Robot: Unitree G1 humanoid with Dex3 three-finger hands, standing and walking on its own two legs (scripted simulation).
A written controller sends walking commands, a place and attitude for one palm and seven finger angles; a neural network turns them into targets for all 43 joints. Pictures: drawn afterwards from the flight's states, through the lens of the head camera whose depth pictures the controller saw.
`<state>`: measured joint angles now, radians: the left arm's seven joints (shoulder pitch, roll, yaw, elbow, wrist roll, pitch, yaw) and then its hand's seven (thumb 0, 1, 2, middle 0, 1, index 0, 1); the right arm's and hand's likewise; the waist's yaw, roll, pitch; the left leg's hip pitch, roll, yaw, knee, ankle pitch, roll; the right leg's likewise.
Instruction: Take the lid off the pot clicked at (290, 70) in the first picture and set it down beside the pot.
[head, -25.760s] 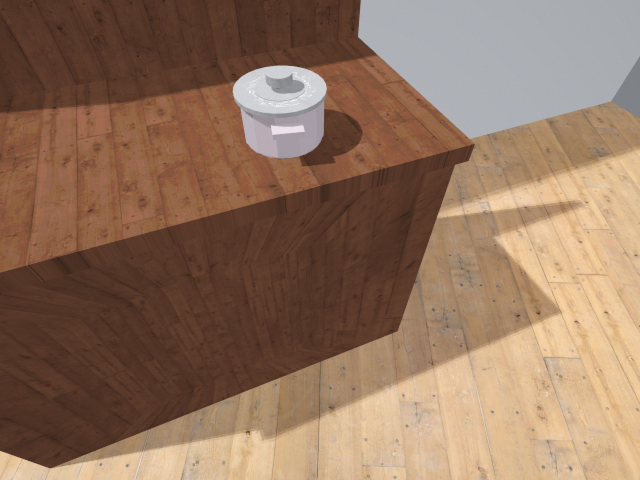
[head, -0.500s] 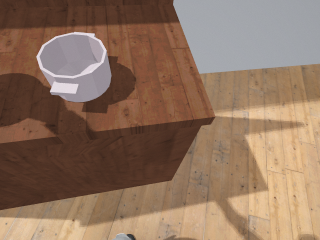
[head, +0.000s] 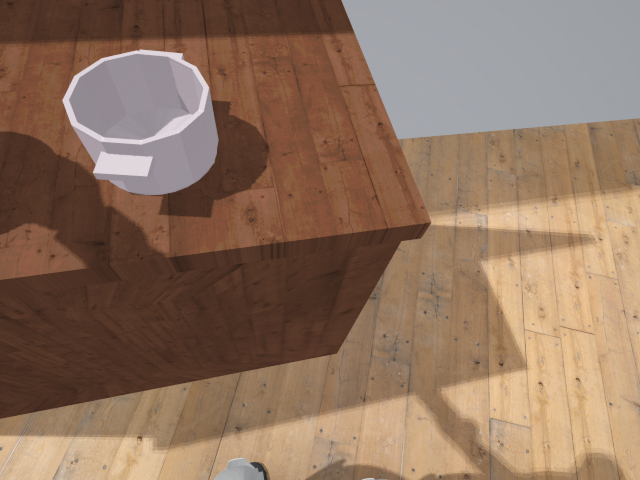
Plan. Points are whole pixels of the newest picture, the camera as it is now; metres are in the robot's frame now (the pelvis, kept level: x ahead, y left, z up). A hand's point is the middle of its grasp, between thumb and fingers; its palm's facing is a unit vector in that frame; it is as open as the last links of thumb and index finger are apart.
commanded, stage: lower the lid onto the table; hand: left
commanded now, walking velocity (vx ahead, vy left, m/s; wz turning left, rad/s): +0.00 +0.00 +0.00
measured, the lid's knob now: out of the picture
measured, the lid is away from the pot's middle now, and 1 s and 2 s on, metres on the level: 0.24 0.24 0.24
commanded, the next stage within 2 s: open the fingers wide in 0.60 s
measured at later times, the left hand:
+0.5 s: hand out of the picture +0.47 +0.38 +0.14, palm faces -0.43 -0.32 -0.85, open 7.3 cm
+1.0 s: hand out of the picture +0.44 +0.39 +0.12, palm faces -0.41 -0.18 -0.89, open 7.3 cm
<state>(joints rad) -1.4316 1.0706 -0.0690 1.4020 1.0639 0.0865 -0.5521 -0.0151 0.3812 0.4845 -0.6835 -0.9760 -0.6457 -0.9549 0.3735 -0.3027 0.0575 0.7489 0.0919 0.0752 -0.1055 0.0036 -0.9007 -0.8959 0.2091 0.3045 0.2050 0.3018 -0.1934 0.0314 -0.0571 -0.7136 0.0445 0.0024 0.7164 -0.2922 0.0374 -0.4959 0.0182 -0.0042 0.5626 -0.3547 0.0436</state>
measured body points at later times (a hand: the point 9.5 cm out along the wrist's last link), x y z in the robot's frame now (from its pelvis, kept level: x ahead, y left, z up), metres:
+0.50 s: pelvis -0.01 +0.00 -0.01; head +0.11 +0.03 +0.43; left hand +0.49 +0.40 +0.19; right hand -0.04 -0.28 -0.11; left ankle +0.02 +0.09 -0.72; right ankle -0.06 -0.16 -0.72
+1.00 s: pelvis -0.01 +0.00 -0.01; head +0.09 +0.03 +0.43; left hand +0.46 +0.39 +0.18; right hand -0.01 -0.27 -0.12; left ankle +0.02 +0.09 -0.72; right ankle -0.06 -0.16 -0.72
